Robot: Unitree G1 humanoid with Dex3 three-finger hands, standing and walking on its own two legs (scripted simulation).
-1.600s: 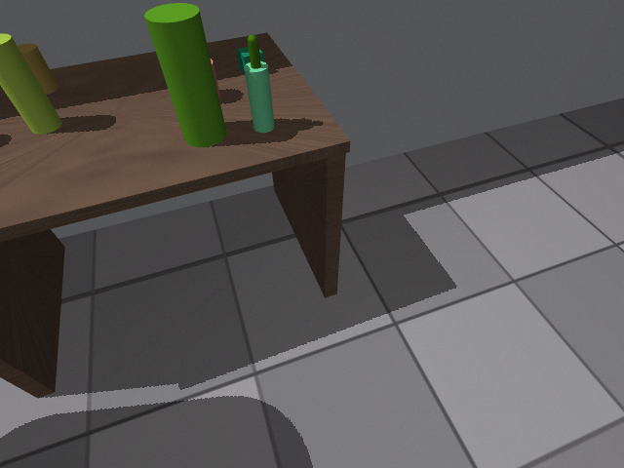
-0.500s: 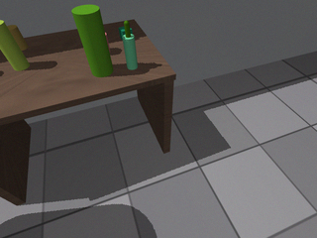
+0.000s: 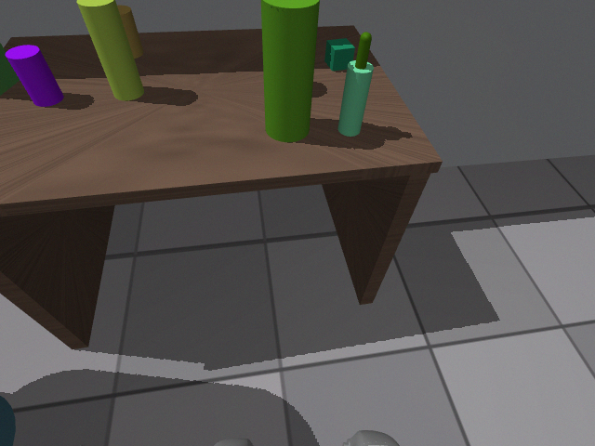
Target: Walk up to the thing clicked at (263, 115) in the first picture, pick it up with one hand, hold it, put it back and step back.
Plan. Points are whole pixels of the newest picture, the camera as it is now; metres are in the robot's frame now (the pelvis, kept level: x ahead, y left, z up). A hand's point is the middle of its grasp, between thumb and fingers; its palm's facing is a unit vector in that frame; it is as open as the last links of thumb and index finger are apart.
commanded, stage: walk up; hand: right
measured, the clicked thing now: (356, 86) +0.76 -0.10 +0.08
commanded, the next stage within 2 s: stand in 1.96 s
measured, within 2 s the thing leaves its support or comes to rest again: neither
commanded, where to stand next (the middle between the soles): +0.29 +0.03 m, yaw +10 degrees
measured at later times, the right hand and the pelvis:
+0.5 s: hand (449, 337) +0.31 -0.25 -0.13, palm faces -0.23 +0.91 -0.34, open 7.4 cm; pelvis +0.17 +0.00 +0.01, yaw +9 degrees
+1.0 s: hand (402, 293) +0.40 -0.19 -0.15, palm faces -0.21 +0.92 -0.32, open 7.4 cm; pelvis +0.22 +0.02 -0.01, yaw +10 degrees
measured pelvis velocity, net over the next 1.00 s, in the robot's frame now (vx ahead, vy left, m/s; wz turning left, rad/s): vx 0.22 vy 0.02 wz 0.18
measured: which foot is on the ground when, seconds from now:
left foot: down 0.00-0.26, up 0.28-0.60, down 0.62-1.00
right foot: up 0.00-0.22, down 0.24-0.64, up 0.66-0.86, down 0.88-1.00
